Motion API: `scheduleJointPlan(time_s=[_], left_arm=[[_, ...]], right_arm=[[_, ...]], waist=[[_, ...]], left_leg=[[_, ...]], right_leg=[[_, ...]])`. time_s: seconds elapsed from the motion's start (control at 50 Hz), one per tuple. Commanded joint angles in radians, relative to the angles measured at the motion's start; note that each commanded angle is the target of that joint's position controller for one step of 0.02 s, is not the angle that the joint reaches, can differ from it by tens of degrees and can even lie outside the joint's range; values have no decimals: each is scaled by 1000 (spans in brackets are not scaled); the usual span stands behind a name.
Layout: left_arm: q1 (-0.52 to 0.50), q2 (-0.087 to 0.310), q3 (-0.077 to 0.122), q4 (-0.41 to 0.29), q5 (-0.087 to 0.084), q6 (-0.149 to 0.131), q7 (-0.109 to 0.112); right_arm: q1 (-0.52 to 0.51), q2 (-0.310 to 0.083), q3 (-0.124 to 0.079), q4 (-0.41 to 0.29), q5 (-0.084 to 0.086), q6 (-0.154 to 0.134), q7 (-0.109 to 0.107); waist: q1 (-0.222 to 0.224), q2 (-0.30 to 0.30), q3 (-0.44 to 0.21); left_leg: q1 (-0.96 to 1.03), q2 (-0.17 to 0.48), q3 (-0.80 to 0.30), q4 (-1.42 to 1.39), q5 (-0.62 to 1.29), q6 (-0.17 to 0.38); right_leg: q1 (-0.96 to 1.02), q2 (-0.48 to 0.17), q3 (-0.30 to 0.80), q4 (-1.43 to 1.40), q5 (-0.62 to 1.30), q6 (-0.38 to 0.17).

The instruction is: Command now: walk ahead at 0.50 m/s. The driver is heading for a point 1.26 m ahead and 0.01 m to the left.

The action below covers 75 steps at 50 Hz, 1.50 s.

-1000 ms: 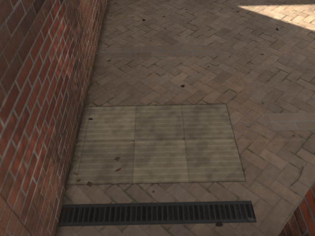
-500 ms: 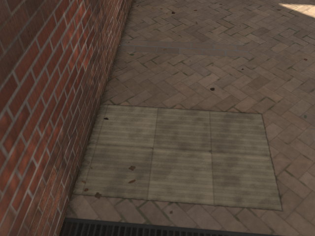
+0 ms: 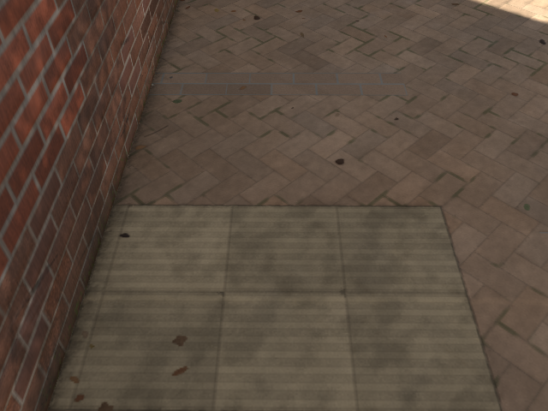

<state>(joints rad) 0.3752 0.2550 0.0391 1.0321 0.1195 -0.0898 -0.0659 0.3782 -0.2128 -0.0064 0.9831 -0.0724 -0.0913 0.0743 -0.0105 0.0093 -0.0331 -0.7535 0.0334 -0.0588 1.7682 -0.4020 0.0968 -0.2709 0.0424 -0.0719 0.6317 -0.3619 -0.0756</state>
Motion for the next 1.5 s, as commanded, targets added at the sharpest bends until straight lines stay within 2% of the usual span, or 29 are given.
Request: scheduleJointPlan(time_s=[0.02, 0.06, 0.1, 0.18, 0.24, 0.26, 0.28, 0.34, 0.36, 0.4, 0.42, 0.44, 0.46, 0.5, 0.56, 0.64, 0.74, 0.76, 0.78, 0.82, 0.86, 0.94, 1.2, 1.28, 1.3, 1.32, 1.36, 1.4, 1.5], left_arm=[[-55, -102, -60, -46, -41, -38, 25], [50, 2, -49, 8, -33, -63, 27], [25, -33, -64, -45, -41, -95, 72], [150, 22, -74, 3, -44, -78, 34], [351, -2, -68, 72, -68, -42, 72], [219, 41, -16, 50, -178, 12, 117], [179, 72, -9, 40, -162, 35, 124], [184, -48, -3, 81, -120, 17, 79], [178, -108, -13, 66, -159, 1, 64], [68, 17, -1, -70, -199, -43, 70], [-7, -37, -15, -125, -203, -41, 84], [-87, -17, -3, -149, -197, -23, 109], [-84, -50, -4, -156, -190, -2, 123], [-74, -83, 6, -158, -144, 25, 120], [-170, -39, 17, -193, -124, 10, 107], [-339, -19, 16, -257, -149, 23, 80], [-235, 73, 60, -219, -123, 7, 58], [-40, 150, 85, -179, -118, 3, 61], [94, 223, 102, -139, -127, 2, 49], [5, 124, 72, -169, -130, -5, 58], [-161, 83, 59, -202, -118, -7, 58], [-142, 62, 58, -166, -122, -17, 61], [46, 97, 73, -27, -147, -6, 77], [-36, 102, 75, -40, -150, 4, 80], [-53, 71, 59, -71, -128, -2, 82], [59, -44, 24, -72, -142, -25, 69], [-88, 102, 60, -86, -170, -49, 65], [-158, 86, 70, -98, -148, -39, 85], [-200, 24, 70, -124, -133, -1, 93]], right_arm=[[-45, 30, 13, -38, -46, -6, -6], [-17, 31, 21, -33, -50, 8, 26], [-131, -17, 26, -76, -42, -6, 14], [-328, -132, 5, -152, -54, 21, -12], [-512, -68, 32, -195, -36, 25, 7], [-636, -55, 11, -259, 208, 2, 9], [-539, -39, 19, -238, 221, 4, 11], [52, -143, -57, -25, 123, 41, -18], [293, -163, -63, 41, 99, 57, -34], [207, -192, -70, 0, 99, 45, -51], [149, -226, -84, 14, 100, 53, -69], [8, -134, -58, -29, 72, 38, -78], [-83, -141, -58, -35, 55, 26, -80], [-227, -74, -30, -76, 54, 22, -81], [-198, -133, -55, -78, 83, 15, -113], [-95, -152, -84, -35, 124, 18, -116], [-33, -135, -87, -15, 104, 31, -94], [-35, -92, -74, -37, 83, 22, -92], [23, -15, -46, -56, 91, -3, -81], [-123, -127, -77, -75, 115, -24, -84], [-183, -111, -85, -89, 88, -9, -105], [-185, -72, -92, -82, 83, 14, -106], [-568, -63, -66, -182, 101, 0, -49], [-245, -156, -114, -92, 83, -9, -54], [-42, -243, -137, -54, 78, -9, -64], [13, -272, -133, -39, 72, -4, -58], [-113, -141, -97, -76, 83, -2, -63], [-229, -98, -82, -100, 72, -10, -57], [-146, -122, -84, -49, 76, -17, -67]], waist=[[-21, 37, 216], [-33, -61, 138], [36, 55, 64], [57, -9, 179], [208, 4, 215], [208, 58, 254], [151, 19, 216], [-62, 122, -34], [-166, 251, -218], [-173, 209, -360], [-120, 134, -304], [-66, -54, -225], [2, -11, -136], [101, -39, 61], [75, 92, 24], [17, 64, 24], [72, 10, -55], [132, -99, -180], [130, -367, -316], [135, -199, -169], [55, -70, -68], [-2, -78, -50], [88, -101, 92], [-79, -106, -86], [-146, 28, -240], [-81, 291, -355], [-86, 150, -175], [-24, 33, -61], [16, 50, -1]], left_leg=[[-35, 136, -26, -618, 589, 32], [135, 80, 32, -458, 654, -14], [118, 105, -21, -1016, 1093, -48], [100, 94, -8, -1075, 825, -76], [-144, 120, -25, -1435, 727, -85], [-45, 57, -34, -1408, 752, -92], [59, 63, -28, -1449, 768, -71], [877, 82, 60, -1398, 1060, 25], [1350, 249, -49, -1096, 1266, 143], [1414, 367, -302, -1126, 776, 263], [1278, 405, -426, -1272, 394, 285], [1021, 404, -485, -1409, 154, 230], [806, 442, -577, -1430, 140, 251], [328, 290, -299, -1475, 320, 180], [199, 137, -52, -1490, 462, 115], [431, 201, -109, -1509, 405, 120], [555, 113, -30, -1221, 546, 39], [338, 38, 44, -907, 417, -9], [4, -90, 50, -563, -65, -56], [-216, -22, -45, -425, -38, -20], [-91, 59, -20, -562, 113, -23], [34, 79, -5, -750, 208, -27], [98, 17, 67, -1249, 383, -29], [619, -33, 95, -1298, 370, 47], [933, 179, -150, -1282, 421, 121], [1205, 371, -583, -1409, 253, 265], [1031, 300, -439, -1476, 176, 183], [768, 231, -274, -1533, 348, 150], [653, 197, -146, -1612, 492, 146]], right_leg=[[-355, -256, 213, -274, 192, -253], [-477, -220, 236, -157, 144, -259], [-301, -126, 133, 6, 108, -156], [-181, -216, 323, 80, -59, -192], [258, -234, 467, 204, 52, -202], [93, -200, 435, 282, 171, -153], [69, -207, 402, 332, 240, -146], [-302, -21, 212, 909, 28, -50], [-677, 88, 166, 1379, -537, 22], [-967, -28, 235, 1394, -419, 39], [-1020, -74, 158, 1349, -315, 61], [-946, -111, 168, 1139, -45, 45], [-876, -146, 178, 1099, 10, 55], [-603, -192, 189, 690, 110, 99], [-282, -152, 123, 263, 397, 106], [-287, -119, 113, 43, 391, 77], [-3, -57, 46, -97, 294, -20], [319, -210, 232, -63, 421, -90], [615, -405, 669, -223, 199, -231], [533, -395, 670, -311, 42, -187], [249, -330, 485, -352, 256, -156], [126, -280, 332, -431, 397, -143], [274, -291, 199, -398, 432, -109], [184, -217, 121, -53, 829, -44], [-41, -148, 65, 275, 505, -5], [-399, 6, 108, 579, -164, 41], [-550, -91, 178, 690, -90, 7], [-455, -162, 146, 583, 54, 15], [-432, -194, 126, 387, 177, 44]])
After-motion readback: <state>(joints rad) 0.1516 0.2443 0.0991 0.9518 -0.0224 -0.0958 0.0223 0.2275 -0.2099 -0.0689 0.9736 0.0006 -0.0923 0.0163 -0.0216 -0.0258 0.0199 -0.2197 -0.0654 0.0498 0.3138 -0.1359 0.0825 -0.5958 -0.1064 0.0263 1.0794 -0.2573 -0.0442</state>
